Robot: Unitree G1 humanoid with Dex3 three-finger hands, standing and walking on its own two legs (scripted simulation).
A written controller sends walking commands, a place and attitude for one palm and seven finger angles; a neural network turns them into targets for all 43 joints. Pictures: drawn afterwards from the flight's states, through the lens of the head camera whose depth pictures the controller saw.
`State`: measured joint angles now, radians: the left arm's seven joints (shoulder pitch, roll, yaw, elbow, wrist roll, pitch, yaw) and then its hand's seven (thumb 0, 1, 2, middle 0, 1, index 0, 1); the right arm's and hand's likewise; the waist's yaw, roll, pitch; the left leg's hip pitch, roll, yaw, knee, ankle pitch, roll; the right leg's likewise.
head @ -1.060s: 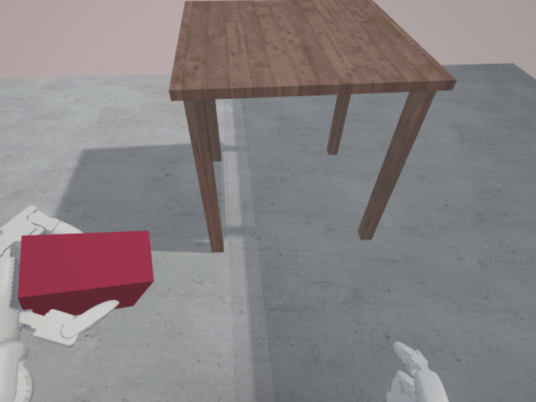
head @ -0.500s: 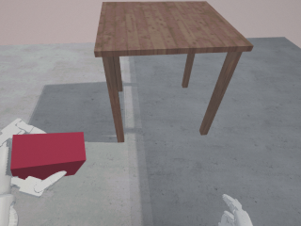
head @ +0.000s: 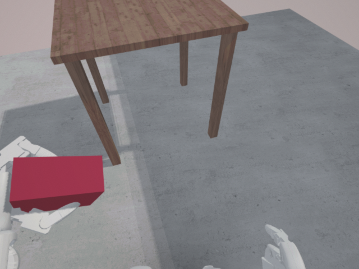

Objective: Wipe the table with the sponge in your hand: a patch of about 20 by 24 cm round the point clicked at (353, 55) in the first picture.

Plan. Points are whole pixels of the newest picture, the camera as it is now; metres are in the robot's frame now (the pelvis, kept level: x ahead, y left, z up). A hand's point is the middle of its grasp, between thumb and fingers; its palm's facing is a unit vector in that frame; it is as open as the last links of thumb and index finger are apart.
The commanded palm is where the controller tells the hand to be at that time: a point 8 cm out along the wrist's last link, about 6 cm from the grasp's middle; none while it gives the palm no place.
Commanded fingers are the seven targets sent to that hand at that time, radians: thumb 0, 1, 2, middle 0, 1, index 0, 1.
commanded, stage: walk to a spot facing it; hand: left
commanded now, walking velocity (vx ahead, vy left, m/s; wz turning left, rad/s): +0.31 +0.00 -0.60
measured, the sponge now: (71, 184) +0.23 +0.20 +0.14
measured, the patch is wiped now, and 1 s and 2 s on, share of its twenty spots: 0.00 0.00 0.00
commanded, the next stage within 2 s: turn to face it in 1.14 s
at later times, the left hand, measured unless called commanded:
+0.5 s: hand (162, 127) +0.35 +0.06 +0.16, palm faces +0.06 -0.87 -0.50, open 10.1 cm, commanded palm +0.28 +0.14 +0.19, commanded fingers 0.00 0.10 1.30 -1.20 -1.60 -1.20 -1.60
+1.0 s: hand (168, 84) +0.47 +0.06 +0.16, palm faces +0.17 -0.92 -0.34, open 10.1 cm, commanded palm +0.42 +0.11 +0.19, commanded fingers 0.00 0.10 1.30 -1.20 -1.60 -1.20 -1.60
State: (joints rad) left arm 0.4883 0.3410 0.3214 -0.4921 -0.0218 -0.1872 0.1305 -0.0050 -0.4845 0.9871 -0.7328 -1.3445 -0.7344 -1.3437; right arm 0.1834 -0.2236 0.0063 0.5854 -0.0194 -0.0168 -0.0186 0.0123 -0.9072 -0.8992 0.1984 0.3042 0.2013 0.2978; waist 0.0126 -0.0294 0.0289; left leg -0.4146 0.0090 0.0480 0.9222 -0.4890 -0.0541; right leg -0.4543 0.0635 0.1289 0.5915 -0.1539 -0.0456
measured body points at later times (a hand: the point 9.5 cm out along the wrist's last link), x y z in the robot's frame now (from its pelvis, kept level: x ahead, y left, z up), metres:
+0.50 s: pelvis +0.04 -0.08 -0.02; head +0.08 -0.10 +0.42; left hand +0.34 +0.11 +0.18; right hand +0.11 -0.34 -0.13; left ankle +0.01 +0.11 -0.65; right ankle +0.08 -0.18 -0.73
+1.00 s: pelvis +0.19 -0.11 +0.00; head +0.19 -0.10 +0.45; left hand +0.46 +0.11 +0.18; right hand +0.29 -0.36 -0.08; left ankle +0.24 +0.00 -0.73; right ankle +0.12 -0.20 -0.67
